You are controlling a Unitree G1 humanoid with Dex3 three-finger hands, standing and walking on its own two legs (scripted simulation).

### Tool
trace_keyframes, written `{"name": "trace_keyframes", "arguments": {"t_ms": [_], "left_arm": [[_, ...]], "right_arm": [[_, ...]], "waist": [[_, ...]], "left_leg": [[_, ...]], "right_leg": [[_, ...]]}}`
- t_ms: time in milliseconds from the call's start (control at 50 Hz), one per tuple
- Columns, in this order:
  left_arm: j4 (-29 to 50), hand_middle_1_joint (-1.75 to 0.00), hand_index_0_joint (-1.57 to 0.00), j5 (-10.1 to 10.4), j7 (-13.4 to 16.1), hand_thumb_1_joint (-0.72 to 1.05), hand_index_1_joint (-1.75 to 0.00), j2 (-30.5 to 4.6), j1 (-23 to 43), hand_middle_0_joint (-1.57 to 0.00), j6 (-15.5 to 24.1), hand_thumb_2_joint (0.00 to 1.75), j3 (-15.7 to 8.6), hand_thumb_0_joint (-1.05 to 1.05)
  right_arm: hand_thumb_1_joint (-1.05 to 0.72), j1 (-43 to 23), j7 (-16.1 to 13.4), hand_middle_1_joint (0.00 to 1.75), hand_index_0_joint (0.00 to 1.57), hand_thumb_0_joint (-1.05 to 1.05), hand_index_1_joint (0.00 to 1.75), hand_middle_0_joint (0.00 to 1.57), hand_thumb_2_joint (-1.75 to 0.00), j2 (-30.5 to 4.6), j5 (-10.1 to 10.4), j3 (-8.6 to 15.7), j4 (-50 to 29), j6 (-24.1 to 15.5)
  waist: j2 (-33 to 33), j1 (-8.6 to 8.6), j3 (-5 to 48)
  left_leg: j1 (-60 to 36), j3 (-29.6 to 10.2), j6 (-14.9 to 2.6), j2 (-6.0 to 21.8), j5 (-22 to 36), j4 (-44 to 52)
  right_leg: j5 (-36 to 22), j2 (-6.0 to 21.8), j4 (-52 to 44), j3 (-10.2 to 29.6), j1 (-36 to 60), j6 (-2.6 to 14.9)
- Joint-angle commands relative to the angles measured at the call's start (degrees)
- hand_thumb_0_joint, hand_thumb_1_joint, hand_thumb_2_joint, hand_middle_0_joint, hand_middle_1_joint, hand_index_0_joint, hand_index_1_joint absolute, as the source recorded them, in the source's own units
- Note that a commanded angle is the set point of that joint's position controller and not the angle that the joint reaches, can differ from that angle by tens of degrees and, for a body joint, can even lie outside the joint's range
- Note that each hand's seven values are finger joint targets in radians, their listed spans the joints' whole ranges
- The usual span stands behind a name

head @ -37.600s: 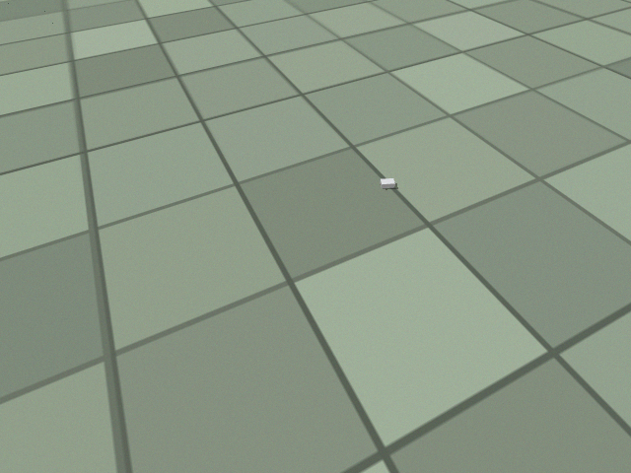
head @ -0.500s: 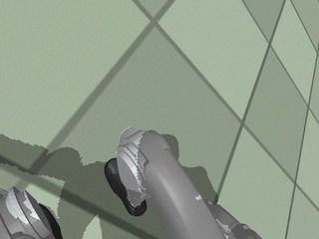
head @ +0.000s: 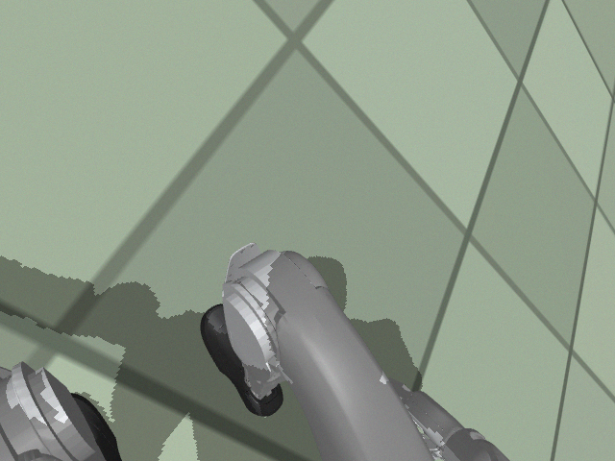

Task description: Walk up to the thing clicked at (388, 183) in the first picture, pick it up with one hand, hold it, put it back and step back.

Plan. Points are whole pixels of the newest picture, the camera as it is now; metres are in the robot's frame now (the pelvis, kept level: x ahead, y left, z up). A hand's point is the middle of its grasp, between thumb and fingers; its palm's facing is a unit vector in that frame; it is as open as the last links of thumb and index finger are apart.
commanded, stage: rest palm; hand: left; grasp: from above
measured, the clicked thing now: out of the picture +0.51 +0.40 -0.30
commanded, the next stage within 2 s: approach in 1.22 s
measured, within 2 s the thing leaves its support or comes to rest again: neither
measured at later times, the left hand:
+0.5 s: hand out of the picture +0.48 +0.37 -0.24, palm faces -0.43 -0.13 -0.89, open 12.3 cm
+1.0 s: hand out of the picture +0.48 +0.37 -0.24, palm faces -0.43 -0.13 -0.89, open 12.3 cm
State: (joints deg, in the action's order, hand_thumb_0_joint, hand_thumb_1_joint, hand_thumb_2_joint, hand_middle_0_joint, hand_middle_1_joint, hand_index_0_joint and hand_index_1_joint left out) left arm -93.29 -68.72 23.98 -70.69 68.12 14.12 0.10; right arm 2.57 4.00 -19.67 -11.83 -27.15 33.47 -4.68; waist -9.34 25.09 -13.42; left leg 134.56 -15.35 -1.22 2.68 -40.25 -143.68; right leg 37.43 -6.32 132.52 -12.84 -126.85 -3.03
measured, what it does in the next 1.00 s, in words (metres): stands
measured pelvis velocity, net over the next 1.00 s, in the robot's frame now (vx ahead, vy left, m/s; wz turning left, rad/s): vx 0.00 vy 0.00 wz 0.00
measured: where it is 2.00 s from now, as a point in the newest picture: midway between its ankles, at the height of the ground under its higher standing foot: (185, 425)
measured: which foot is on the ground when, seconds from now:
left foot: down 0.00-1.00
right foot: down 0.00-1.00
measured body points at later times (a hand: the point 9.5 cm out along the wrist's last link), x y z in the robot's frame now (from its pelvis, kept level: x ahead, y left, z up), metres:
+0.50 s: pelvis +0.00 +0.00 +0.00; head +0.30 +0.14 +0.30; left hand +0.50 +0.38 -0.19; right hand +0.06 -0.25 -0.06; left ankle +0.06 +0.12 -0.28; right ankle +0.12 -0.11 -0.28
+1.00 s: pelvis +0.00 +0.00 +0.00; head +0.30 +0.14 +0.30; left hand +0.50 +0.38 -0.19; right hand +0.06 -0.25 -0.06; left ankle +0.06 +0.12 -0.28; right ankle +0.12 -0.11 -0.28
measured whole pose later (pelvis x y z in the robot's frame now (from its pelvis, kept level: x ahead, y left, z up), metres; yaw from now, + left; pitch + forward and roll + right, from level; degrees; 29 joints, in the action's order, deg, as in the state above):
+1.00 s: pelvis +0.00 +0.00 +0.00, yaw +0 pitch +29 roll -16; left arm -92.5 -69.3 24.1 -70.9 67.9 14.2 -0.8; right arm 2.8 3.8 -19.9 -12.2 -27.1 33.2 -4.5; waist -9.4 24.9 -13.5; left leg 134.8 -15.5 -1.1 2.5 -40.0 -143.7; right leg 37.3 -6.1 132.5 -13.1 -127.0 -2.8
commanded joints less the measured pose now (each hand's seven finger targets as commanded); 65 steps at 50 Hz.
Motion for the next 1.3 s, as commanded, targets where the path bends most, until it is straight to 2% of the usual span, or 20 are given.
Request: {"name": "trace_keyframes", "arguments": {"t_ms": [0,140,160,180,260,340,460,600,640,680,740,840,960,1000,1020,1040,1060,1220,1240,1280], "left_arm": [[7.3,-0.81,-0.31,1.0,2.6,-0.25,-0.80,-14.4,12.4,-0.30,0.6,0.72,-1.3,0.00],[7.5,-0.79,-0.32,0.3,3.5,-0.24,-0.79,-14.7,12.5,-0.31,0.4,0.72,-1.8,0.00],[9.8,-0.81,-0.31,0.2,3.6,-0.24,-0.80,-15.5,13.6,-0.30,0.4,0.71,-2.3,0.00],[7.2,-0.80,-0.32,0.1,3.8,-0.24,-0.79,-15.2,12.6,-0.31,0.1,0.71,-2.0,0.00],[7.1,-0.79,-0.32,0.8,3.3,-0.23,-0.78,-13.5,12.6,-0.31,-0.1,0.71,-1.2,0.00],[6.0,-0.78,-0.34,1.2,3.0,-0.21,-0.77,-13.5,12.0,-0.33,0.0,0.69,-0.7,0.00],[9.3,-0.79,-0.33,0.7,3.2,-0.21,-0.78,-14.9,13.5,-0.32,0.4,0.69,-2.1,0.00],[7.3,-0.78,-0.33,0.5,2.9,-0.21,-0.77,-14.4,12.5,-0.32,-0.4,0.69,-1.5,0.00],[7.4,-0.78,-0.34,1.1,2.8,-0.21,-0.77,-13.3,12.7,-0.32,-0.4,0.69,-1.3,0.00],[7.1,-0.79,-0.34,1.1,2.6,-0.20,-0.77,-13.5,12.4,-0.33,-0.3,0.68,-1.4,0.00],[9.3,-0.78,-0.35,0.9,2.6,-0.19,-0.76,-15.7,13.9,-0.33,0.2,0.68,-1.9,0.00],[7.9,-0.81,-0.32,0.3,2.4,-0.22,-0.79,-13.9,12.5,-0.31,0.0,0.70,-1.4,0.00],[9.0,-0.79,-0.33,0.5,2.7,-0.20,-0.77,-15.9,13.0,-0.32,0.2,0.69,-2.4,0.00],[8.4,-0.81,-0.32,0.8,2.7,-0.21,-0.79,-14.3,12.9,-0.31,0.0,0.69,-1.5,0.00],[11.1,-0.79,-0.32,0.9,2.9,-0.22,-0.78,-15.1,14.8,-0.31,0.4,0.70,-2.5,0.00],[6.3,-0.80,-0.32,0.4,2.5,-0.22,-0.79,-13.9,12.2,-0.31,-0.2,0.70,-1.3,0.00],[8.1,-0.80,-0.32,1.0,2.3,-0.22,-0.79,-13.6,12.6,-0.31,-0.1,0.70,-1.2,0.00],[10.2,-0.81,-0.32,0.2,1.7,-0.22,-0.79,-15.8,13.1,-0.31,0.1,0.70,-2.9,0.00],[7.7,-0.81,-0.32,0.3,1.8,-0.22,-0.79,-15.4,11.9,-0.31,-0.3,0.70,-2.7,0.00],[12.2,-0.80,-0.32,0.4,2.0,-0.21,-0.78,-16.3,15.0,-0.31,0.2,0.69,-3.4,0.00]], "right_arm": [[-0.91,10.0,-1.2,0.30,0.20,0.00,0.30,0.20,-0.91,-19.3,0.2,5.5,2.1,0.5],[-0.91,10.5,-1.1,0.30,0.20,0.00,0.30,0.20,-0.91,-19.3,-0.1,5.3,2.0,0.6],[-0.91,10.9,-1.1,0.30,0.20,0.00,0.30,0.20,-0.90,-19.9,-0.1,5.9,1.8,0.4],[-0.91,10.7,-1.1,0.30,0.20,0.00,0.30,0.20,-0.91,-19.2,-0.1,5.6,2.0,0.4],[-0.91,11.1,-1.0,0.30,0.20,0.00,0.30,0.20,-0.90,-18.9,0.0,5.3,2.2,0.1],[-0.91,10.2,-1.2,0.30,0.20,0.00,0.30,0.20,-0.91,-19.2,0.1,5.4,1.8,0.0],[-0.91,11.0,-1.1,0.30,0.20,0.00,0.30,0.20,-0.90,-19.7,-0.1,5.6,2.5,0.2],[-0.91,10.6,-1.0,0.30,0.20,0.00,0.30,0.20,-0.90,-19.3,0.0,5.8,2.0,0.2],[-0.91,11.0,-1.0,0.30,0.20,0.00,0.30,0.20,-0.90,-19.1,-0.1,5.4,1.9,0.3],[-0.91,11.3,-1.0,0.30,0.20,0.00,0.30,0.20,-0.90,-19.3,-0.1,5.4,1.7,0.1],[-0.91,10.6,-1.2,0.30,0.20,0.00,0.30,0.20,-0.90,-20.1,-0.1,5.9,1.8,0.3],[-0.91,11.4,-1.0,0.30,0.20,0.00,0.30,0.20,-0.90,-19.2,-0.1,5.5,1.9,0.4],[-0.91,10.7,-1.4,0.30,0.20,0.00,0.30,0.20,-0.90,-20.1,-0.1,5.9,1.5,0.5],[-0.91,11.0,-1.3,0.30,0.20,0.00,0.30,0.20,-0.90,-19.5,-0.2,5.9,1.7,0.4],[-0.91,10.4,-1.3,0.30,0.20,0.00,0.30,0.20,-0.90,-20.3,-0.3,6.3,0.8,0.4],[-0.91,11.6,-1.2,0.30,0.20,0.00,0.30,0.20,-0.90,-19.0,-0.2,5.6,2.3,0.3],[-0.91,11.5,-1.2,0.30,0.20,0.00,0.30,0.20,-0.90,-19.4,-0.1,6.0,2.3,0.4],[-0.91,11.4,-1.2,0.30,0.20,0.00,0.30,0.20,-0.90,-20.1,-0.2,6.0,1.4,0.8],[-0.91,11.1,-1.2,0.30,0.20,0.00,0.30,0.20,-0.90,-19.6,-0.1,6.1,1.1,0.8],[-0.91,11.3,-1.2,0.30,0.20,0.00,0.30,0.20,-0.90,-20.5,-0.3,6.8,0.7,0.9]], "waist": [[35.7,3.17,38.8],[36.8,3.49,38.3],[37.6,3.04,38.7],[37.4,2.80,38.3],[35.4,3.94,37.3],[33.9,3.44,38.1],[38.2,3.36,39.0],[36.1,3.09,37.9],[35.3,3.77,37.9],[35.1,3.72,36.8],[36.7,3.33,39.2],[37.0,3.56,37.8],[36.0,2.94,38.6],[35.5,3.23,38.4],[36.0,3.63,39.1],[35.7,3.63,37.8],[35.6,3.70,37.8],[37.3,2.94,38.2],[35.9,2.62,38.3],[37.5,3.13,39.9]], "left_leg": [[-31.8,2.4,0.55,3.4,16.9,13.2],[-31.5,2.3,0.67,3.4,16.3,13.3],[-32.7,2.3,0.81,3.3,16.9,13.4],[-31.8,2.5,0.68,3.3,15.9,13.8],[-29.9,2.5,0.41,3.1,14.2,13.5],[-29.1,2.9,0.11,3.0,13.9,13.0],[-33.4,2.0,1.11,3.5,18.2,13.3],[-30.6,2.8,0.47,3.1,15.6,13.1],[-30.7,2.6,0.40,3.2,16.0,13.0],[-29.6,2.7,0.43,2.9,15.0,13.0],[-30.8,2.8,0.38,3.2,15.7,13.1],[-32.8,2.0,0.86,3.3,16.8,13.7],[-30.4,2.8,0.45,3.0,15.0,13.2],[-30.4,3.0,0.20,3.1,15.6,13.1],[-30.7,2.7,0.55,3.1,17.0,12.9],[-30.3,2.9,0.29,3.1,15.8,13.1],[-30.6,2.9,0.27,3.1,15.9,13.0],[-32.1,2.6,0.93,3.1,17.0,13.0],[-31.4,2.7,0.70,3.2,15.9,13.3],[-32.4,2.7,0.91,3.1,17.9,13.2]], "right_leg": [[-16.5,-0.9,-10.8,-3.8,21.0,3.80],[-15.8,-0.7,-10.8,-3.8,20.7,3.94],[-16.2,-0.5,-10.4,-3.7,20.2,4.08],[-15.7,-0.7,-10.6,-3.7,20.8,4.00],[-15.0,-0.6,-10.9,-3.7,20.4,3.72],[-15.2,-0.9,-11.2,-3.6,22.2,3.65],[-16.6,-0.3,-10.5,-3.9,19.7,4.03],[-15.7,-0.8,-10.9,-3.5,20.5,3.98],[-16.2,-0.7,-11.1,-3.6,21.1,3.76],[-15.3,-0.5,-11.2,-3.6,20.8,3.98],[-16.3,-0.7,-11.1,-3.4,22.3,3.67],[-15.4,-0.5,-10.6,-3.9,19.6,4.05],[-15.4,-0.7,-11.1,-3.7,21.5,3.97],[-16.3,-0.7,-11.0,-3.4,22.2,3.65],[-17.2,-0.5,-11.0,-3.8,21.4,3.85],[-16.4,-0.7,-11.1,-3.4,21.9,3.59],[-16.2,-0.8,-11.3,-3.5,21.6,3.58],[-15.7,-0.1,-11.0,-3.5,19.8,4.35],[-15.2,-0.5,-11.2,-3.6,21.1,4.22],[-16.9,-0.3,-11.1,-3.6,21.4,4.26]]}}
